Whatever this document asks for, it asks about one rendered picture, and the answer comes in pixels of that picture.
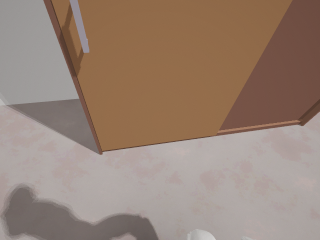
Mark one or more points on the wardrobe door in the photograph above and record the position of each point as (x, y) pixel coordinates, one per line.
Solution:
(285, 83)
(165, 70)

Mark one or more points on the right robot thigh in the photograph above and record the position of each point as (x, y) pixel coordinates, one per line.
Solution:
(200, 235)

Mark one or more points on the handle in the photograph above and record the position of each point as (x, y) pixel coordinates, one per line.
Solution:
(80, 26)

